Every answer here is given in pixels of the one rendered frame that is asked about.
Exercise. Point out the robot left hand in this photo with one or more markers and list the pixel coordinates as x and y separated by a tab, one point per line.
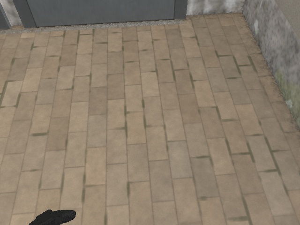
50	217

